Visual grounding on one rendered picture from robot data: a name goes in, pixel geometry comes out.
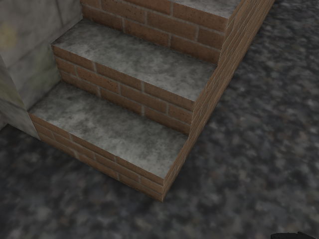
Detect stairs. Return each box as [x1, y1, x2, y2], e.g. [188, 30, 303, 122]
[28, 0, 275, 203]

